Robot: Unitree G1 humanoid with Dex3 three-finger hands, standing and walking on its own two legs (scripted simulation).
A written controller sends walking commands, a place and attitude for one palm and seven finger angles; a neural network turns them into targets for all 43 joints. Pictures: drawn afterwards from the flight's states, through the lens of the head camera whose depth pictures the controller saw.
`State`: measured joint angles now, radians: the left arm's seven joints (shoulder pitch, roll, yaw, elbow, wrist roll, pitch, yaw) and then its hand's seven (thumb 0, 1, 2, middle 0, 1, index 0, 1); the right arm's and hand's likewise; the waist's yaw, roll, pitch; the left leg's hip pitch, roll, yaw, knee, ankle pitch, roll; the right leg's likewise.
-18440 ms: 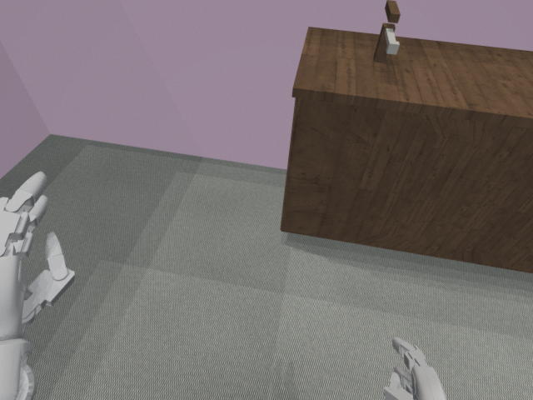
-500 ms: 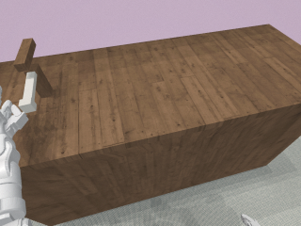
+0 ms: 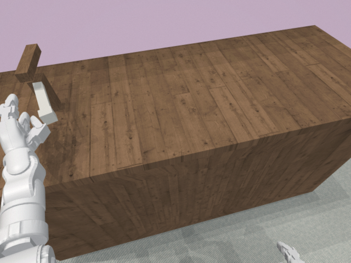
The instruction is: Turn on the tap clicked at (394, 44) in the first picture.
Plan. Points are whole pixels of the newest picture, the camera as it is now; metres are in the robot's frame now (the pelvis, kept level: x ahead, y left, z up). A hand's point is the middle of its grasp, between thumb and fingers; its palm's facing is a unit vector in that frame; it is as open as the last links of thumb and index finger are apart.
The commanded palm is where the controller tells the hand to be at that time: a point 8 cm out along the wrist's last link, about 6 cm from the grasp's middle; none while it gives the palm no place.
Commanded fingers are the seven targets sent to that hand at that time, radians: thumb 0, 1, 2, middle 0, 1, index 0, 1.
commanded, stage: push the lever round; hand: left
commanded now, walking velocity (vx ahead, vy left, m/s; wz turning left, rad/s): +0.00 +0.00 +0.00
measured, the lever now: (48, 115) +0.40 +0.32 +0.13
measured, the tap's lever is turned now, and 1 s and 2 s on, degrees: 18 37 70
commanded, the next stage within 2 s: none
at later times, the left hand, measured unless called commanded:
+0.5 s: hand (63, 126) +0.37 +0.27 +0.13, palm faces +0.66 -0.75 -0.05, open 7.7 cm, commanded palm +0.33 +0.30 +0.12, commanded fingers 0.00 0.90 0.90 -0.15 -0.15 -0.15 -0.15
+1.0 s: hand (83, 117) +0.39 +0.24 +0.13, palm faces +0.74 -0.68 -0.05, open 7.6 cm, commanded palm +0.35 +0.26 +0.12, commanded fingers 0.00 0.90 0.90 -0.15 -0.15 -0.15 -0.15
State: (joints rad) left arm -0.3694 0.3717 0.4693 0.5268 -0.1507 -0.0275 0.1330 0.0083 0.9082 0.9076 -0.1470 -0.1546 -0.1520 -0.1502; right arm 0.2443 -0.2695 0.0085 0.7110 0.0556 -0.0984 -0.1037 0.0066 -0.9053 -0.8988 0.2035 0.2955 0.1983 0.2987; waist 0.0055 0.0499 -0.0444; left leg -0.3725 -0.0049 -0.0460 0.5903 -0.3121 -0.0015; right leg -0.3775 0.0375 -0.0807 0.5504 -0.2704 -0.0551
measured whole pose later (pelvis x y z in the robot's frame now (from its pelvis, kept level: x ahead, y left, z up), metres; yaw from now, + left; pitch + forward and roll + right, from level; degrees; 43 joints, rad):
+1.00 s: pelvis -0.02 +0.00 +0.00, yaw +0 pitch +4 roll +0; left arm -0.54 0.13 0.33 0.53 -0.01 0.06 0.64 0.02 0.95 0.93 -0.15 -0.15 -0.15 -0.15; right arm 0.20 -0.23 -0.01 0.77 -0.01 -0.04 -0.06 0.01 -0.91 -0.90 0.20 0.30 0.20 0.30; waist -0.01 0.05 -0.07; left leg -0.39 -0.01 -0.04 0.60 -0.30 0.00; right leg -0.40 0.03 -0.07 0.58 -0.26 -0.05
